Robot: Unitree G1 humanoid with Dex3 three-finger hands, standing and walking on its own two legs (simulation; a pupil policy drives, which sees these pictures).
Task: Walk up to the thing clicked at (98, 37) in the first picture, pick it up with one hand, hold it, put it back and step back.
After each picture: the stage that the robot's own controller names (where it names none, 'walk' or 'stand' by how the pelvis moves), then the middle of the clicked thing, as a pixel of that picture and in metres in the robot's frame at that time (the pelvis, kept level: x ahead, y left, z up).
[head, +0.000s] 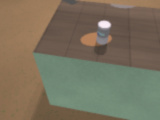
stand; (103, 32) +0.73 -0.11 -0.06
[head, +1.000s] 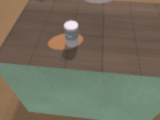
rise first; (71, 34) +0.64 +0.09 -0.03
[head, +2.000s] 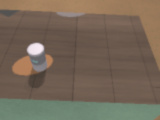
stand; (38, 57) +0.50 +0.21 -0.04
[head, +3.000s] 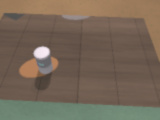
stand; (44, 60) +0.50 +0.19 -0.06
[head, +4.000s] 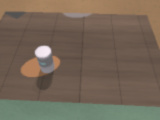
stand; (45, 60) +0.50 +0.18 -0.06
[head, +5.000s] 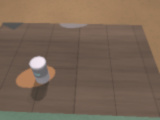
stand; (40, 70) +0.47 +0.20 -0.07
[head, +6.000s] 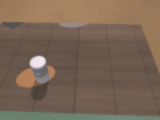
stand; (40, 70) +0.47 +0.20 -0.07
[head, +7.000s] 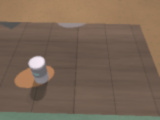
stand; (39, 70) +0.47 +0.20 -0.07
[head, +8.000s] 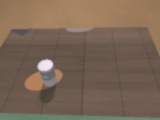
rise first; (48, 73) +0.47 +0.19 -0.06
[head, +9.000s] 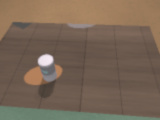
go down; (48, 68) +0.48 +0.19 -0.06
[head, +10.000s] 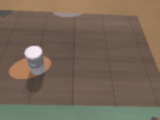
go down; (35, 60) +0.49 +0.18 -0.04
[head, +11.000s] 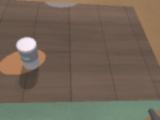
go down; (29, 54) +0.48 +0.18 -0.01
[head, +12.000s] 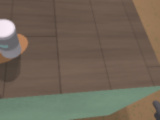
close in; (7, 40) +0.48 +0.19 +0.02
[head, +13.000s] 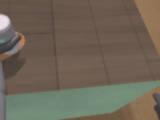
close; (4, 35) +0.50 +0.19 +0.04
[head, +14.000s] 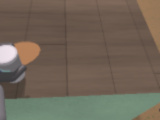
lift; (10, 64) +0.40 +0.21 +0.04
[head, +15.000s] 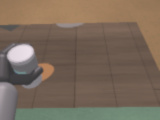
lift; (26, 67) +0.33 +0.17 +0.15
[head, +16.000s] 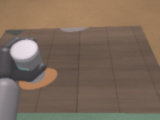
hold; (29, 62) +0.33 +0.15 +0.18
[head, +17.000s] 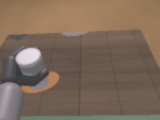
hold; (34, 69) +0.33 +0.15 +0.15
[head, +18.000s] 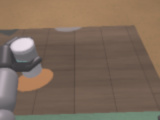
crouch; (27, 58) +0.39 +0.17 +0.14
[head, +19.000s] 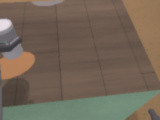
lower; (7, 40) +0.48 +0.20 +0.08
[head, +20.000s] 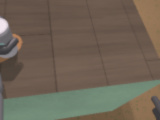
lower; (2, 39) +0.49 +0.19 +0.03
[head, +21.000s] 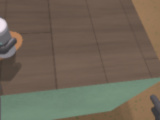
lower; (0, 39) +0.49 +0.20 +0.03
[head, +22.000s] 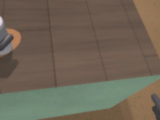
lower; out of the picture +0.50 +0.20 +0.03
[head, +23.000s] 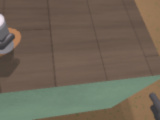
rest; out of the picture +0.50 +0.20 +0.04
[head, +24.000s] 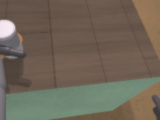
withdraw; (8, 40) +0.49 +0.18 +0.03
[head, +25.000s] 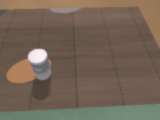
sink last; (40, 65) +0.44 +0.16 -0.01
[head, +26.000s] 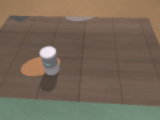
stand; (50, 61) +0.49 +0.18 -0.01
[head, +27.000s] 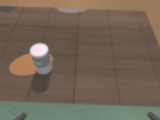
stand; (41, 59) +0.46 +0.18 +0.00
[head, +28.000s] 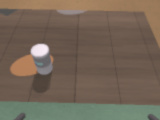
stand; (42, 59) +0.47 +0.17 +0.00
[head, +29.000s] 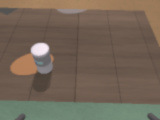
stand; (42, 58) +0.47 +0.17 +0.00
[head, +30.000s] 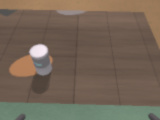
stand; (41, 60) +0.47 +0.18 +0.00
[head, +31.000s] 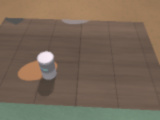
stand; (47, 66) +0.48 +0.17 -0.04
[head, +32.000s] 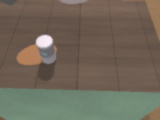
walk; (46, 50) +0.51 +0.16 -0.05
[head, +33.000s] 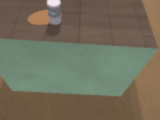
walk; (54, 11) +0.76 +0.16 -0.05
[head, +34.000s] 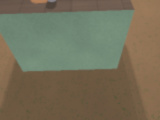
stand; out of the picture +1.06 +0.26 -0.05
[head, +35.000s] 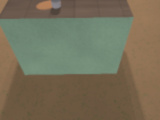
stand; out of the picture +1.10 +0.20 -0.06
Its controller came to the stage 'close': yes
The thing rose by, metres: 0.22
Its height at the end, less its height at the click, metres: +0.00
